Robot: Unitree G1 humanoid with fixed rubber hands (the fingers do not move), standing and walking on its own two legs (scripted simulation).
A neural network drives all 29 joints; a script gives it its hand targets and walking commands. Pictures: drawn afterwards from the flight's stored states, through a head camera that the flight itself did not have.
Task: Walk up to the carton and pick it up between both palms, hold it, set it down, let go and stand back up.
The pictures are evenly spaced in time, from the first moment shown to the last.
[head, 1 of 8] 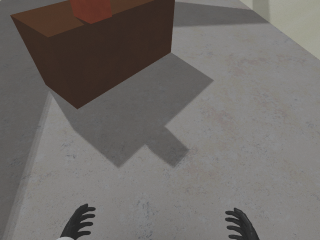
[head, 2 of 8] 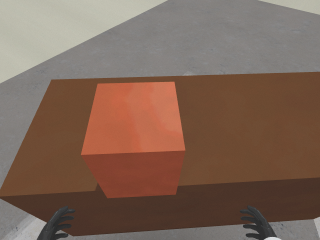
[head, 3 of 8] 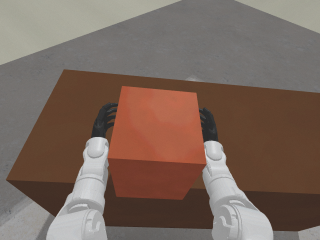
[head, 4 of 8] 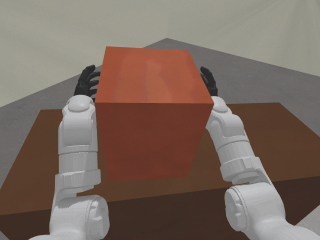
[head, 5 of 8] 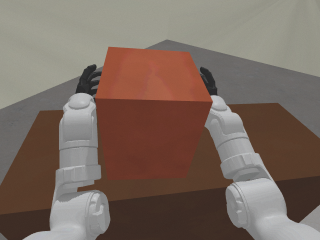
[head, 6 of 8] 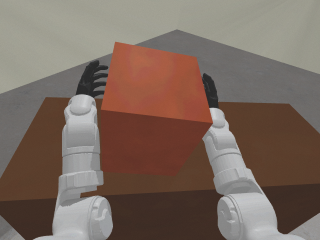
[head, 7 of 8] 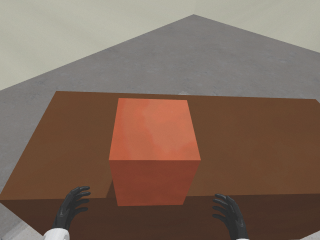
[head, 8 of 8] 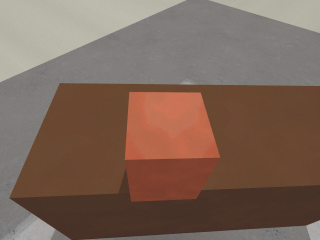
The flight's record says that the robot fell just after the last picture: no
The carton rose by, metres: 0.20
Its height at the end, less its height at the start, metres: +0.00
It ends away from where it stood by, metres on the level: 0.03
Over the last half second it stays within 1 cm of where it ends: yes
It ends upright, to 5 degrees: yes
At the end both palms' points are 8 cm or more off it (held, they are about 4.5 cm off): yes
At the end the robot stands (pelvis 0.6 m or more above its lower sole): yes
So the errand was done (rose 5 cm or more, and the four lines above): yes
